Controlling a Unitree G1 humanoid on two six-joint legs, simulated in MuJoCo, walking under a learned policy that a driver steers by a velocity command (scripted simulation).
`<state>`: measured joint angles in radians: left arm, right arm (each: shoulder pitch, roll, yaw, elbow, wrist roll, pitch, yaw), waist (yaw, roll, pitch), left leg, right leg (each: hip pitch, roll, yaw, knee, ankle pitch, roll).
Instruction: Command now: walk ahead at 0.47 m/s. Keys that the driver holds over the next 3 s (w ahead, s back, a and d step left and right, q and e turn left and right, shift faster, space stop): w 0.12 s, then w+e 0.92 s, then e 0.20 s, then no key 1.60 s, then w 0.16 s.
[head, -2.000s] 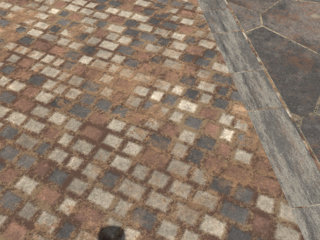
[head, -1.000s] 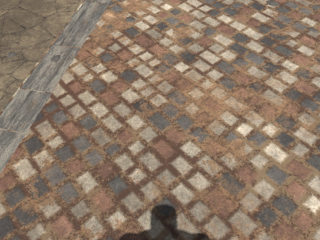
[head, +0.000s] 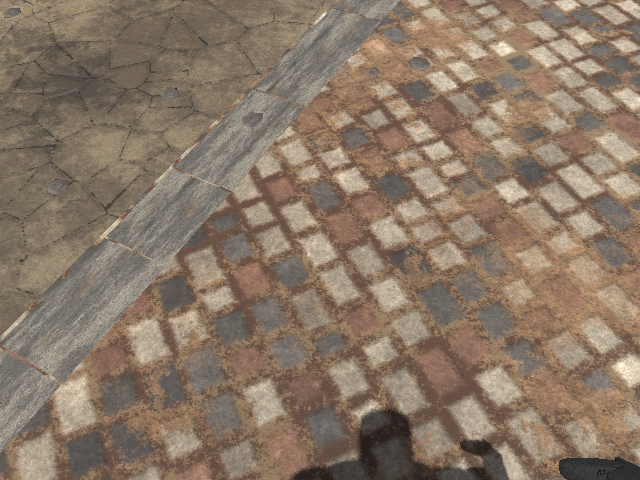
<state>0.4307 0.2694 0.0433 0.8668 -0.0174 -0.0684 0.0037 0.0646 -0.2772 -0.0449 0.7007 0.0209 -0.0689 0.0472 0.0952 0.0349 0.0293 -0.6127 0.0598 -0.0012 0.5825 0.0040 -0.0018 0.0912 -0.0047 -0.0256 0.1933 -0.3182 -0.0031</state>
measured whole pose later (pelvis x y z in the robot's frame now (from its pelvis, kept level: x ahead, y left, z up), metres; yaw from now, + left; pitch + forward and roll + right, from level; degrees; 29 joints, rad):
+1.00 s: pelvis +0.56 -0.05 +0.01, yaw -26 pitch +2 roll +0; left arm 0.33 0.29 0.07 0.69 -0.02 -0.04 0.01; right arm 0.04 -0.30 -0.04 0.71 -0.01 -0.09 0.01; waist 0.07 0.04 0.05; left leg -0.64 0.08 -0.11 0.63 0.02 -0.07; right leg -0.14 0.11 0.13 0.37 -0.25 -0.08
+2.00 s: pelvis +0.77 -0.14 +0.00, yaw -41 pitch -1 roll +0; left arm 0.17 0.24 0.04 0.70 0.02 0.02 0.01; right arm 0.16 -0.27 -0.02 0.95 -0.01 0.00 -0.01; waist -0.02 -0.01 0.03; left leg -0.17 0.05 0.03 0.48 -0.29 -0.04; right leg -0.22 0.02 0.02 0.51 -0.27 -0.02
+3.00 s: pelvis +0.78 -0.14 -0.01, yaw -41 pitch +0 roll +0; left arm 0.24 0.22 0.04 1.08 -0.02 -0.01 0.03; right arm 0.32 -0.21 -0.02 1.10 0.01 -0.02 -0.05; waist -0.01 0.01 -0.01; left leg -0.22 0.04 0.01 0.60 -0.44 0.02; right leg -0.24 0.02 0.01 0.56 -0.36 -0.04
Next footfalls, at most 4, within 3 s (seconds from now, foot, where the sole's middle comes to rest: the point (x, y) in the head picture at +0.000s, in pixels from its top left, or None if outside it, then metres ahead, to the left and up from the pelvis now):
0.08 left None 0.24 0.14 -0.78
0.64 right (431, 455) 0.53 -0.12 -0.78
1.12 left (399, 307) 0.88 -0.05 -0.78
1.54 right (489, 369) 0.73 -0.25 -0.78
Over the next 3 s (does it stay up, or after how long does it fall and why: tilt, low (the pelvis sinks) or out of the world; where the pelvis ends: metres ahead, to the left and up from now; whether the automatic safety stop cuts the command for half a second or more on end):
stays up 0.78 -0.14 -0.01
